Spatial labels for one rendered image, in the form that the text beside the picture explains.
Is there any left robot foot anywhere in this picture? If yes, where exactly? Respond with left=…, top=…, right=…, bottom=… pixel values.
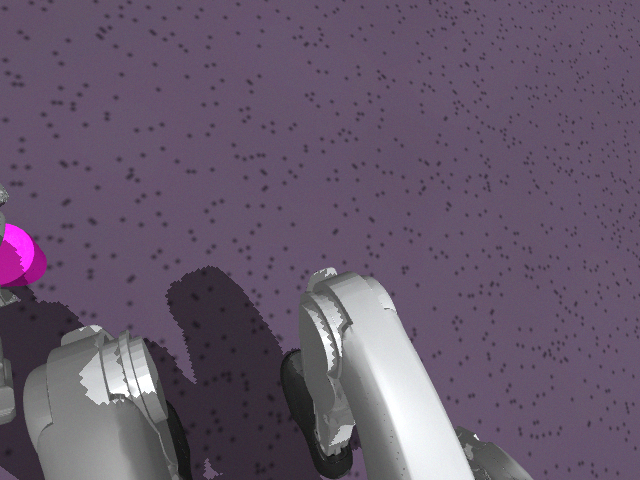
left=165, top=399, right=193, bottom=480

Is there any left robot hand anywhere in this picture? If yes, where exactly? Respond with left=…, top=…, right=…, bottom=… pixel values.
left=0, top=183, right=18, bottom=307

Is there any cup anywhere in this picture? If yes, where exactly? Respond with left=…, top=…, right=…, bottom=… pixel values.
left=0, top=224, right=47, bottom=287

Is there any left robot arm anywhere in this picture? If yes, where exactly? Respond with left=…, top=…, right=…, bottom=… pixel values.
left=0, top=337, right=16, bottom=425

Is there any right robot foot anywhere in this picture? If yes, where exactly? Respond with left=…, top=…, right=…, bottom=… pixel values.
left=280, top=350, right=353, bottom=479

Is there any right robot hand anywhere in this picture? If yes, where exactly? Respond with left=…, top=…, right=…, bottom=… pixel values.
left=454, top=426, right=533, bottom=480

